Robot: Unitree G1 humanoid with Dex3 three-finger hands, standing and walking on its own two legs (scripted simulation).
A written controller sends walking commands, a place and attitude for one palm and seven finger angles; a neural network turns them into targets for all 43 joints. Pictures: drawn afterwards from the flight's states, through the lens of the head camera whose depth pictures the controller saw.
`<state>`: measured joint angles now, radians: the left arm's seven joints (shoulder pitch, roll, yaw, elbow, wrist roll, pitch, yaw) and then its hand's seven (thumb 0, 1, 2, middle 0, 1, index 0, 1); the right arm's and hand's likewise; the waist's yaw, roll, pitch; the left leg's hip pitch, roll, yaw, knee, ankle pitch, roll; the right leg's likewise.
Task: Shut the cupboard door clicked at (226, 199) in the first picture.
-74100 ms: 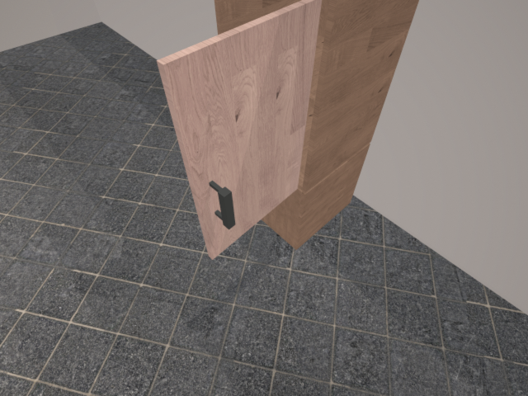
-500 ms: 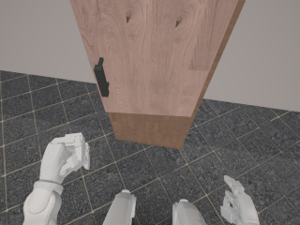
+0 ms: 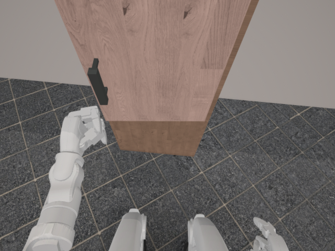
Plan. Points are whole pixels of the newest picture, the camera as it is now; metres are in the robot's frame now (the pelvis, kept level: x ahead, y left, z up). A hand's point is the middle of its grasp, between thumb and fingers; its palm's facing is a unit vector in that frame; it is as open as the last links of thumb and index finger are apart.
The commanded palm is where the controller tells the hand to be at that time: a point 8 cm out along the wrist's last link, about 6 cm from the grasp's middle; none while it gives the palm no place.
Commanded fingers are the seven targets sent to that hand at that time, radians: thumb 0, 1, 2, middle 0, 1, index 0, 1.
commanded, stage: bring the fist close to the handle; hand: left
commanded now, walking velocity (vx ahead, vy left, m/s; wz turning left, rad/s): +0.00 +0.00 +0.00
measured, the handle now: (100, 82) +0.53 +0.20 +0.03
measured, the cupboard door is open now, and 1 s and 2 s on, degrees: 6 6 0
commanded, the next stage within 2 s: push the door shut along its arc in 0.66 s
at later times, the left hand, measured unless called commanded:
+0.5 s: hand (108, 109) +0.45 +0.16 +0.02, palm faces +0.04 -1.00 -0.04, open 3.1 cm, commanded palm +0.42 +0.21 +0.02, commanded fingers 0.00 0.90 0.90 -1.30 -1.50 -1.30 -1.50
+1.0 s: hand (107, 105) +0.46 +0.17 +0.03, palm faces -0.01 -1.00 -0.04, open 3.1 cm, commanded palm +0.45 +0.21 +0.02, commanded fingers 0.00 0.90 0.90 -1.30 -1.50 -1.30 -1.50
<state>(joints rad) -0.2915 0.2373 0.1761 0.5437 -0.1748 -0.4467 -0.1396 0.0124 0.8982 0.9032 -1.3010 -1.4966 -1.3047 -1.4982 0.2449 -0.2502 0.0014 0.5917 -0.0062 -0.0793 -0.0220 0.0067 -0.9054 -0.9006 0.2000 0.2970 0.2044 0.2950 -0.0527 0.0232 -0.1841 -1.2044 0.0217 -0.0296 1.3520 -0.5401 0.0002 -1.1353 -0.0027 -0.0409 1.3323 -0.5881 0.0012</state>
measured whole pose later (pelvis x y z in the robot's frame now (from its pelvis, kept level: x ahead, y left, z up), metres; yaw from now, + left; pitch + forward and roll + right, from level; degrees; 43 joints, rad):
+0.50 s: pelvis +0.00 +0.00 -0.01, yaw -1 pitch +26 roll -2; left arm -0.60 0.31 0.32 0.91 -0.13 -0.52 -0.15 0.01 0.90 0.90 -1.30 -1.50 -1.30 -1.50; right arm 0.31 -0.25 -0.01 0.63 -0.02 0.02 0.01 0.00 -0.91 -0.90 0.20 0.30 0.20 0.29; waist -0.11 0.04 -0.18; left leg -1.29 0.04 -0.01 1.38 -0.54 0.00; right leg -1.24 0.01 -0.02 1.37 -0.59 0.00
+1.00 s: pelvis -0.01 +0.00 -0.01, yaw +0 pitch +26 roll -3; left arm -0.71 0.36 0.30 1.03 -0.11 -0.55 -0.19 0.01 0.90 0.90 -1.30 -1.50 -1.31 -1.50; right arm 0.23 -0.25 0.01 0.62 -0.02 0.01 -0.01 0.00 -0.91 -0.90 0.20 0.30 0.20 0.29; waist -0.11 0.02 -0.18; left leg -1.31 0.03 -0.04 1.40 -0.53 0.00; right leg -1.24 0.00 -0.05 1.38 -0.58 0.00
